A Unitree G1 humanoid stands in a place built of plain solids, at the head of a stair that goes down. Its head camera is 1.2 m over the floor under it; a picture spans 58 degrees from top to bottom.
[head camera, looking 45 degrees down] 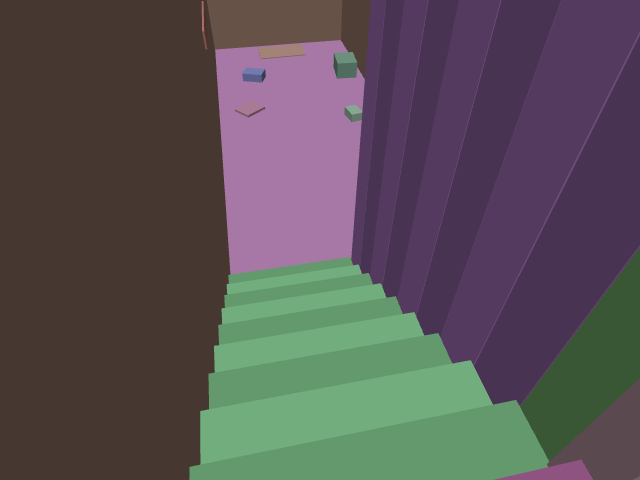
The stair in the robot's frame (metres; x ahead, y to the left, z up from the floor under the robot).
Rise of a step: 0.17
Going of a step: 0.24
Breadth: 1.05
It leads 11 degrees to the left of straight ahead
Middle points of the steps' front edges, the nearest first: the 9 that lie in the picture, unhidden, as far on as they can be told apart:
0.53 -0.13 -0.17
0.77 -0.08 -0.35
1.01 -0.03 -0.52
1.25 0.01 -0.69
1.49 0.06 -0.87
1.73 0.11 -1.04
1.97 0.16 -1.21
2.21 0.20 -1.39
2.45 0.25 -1.56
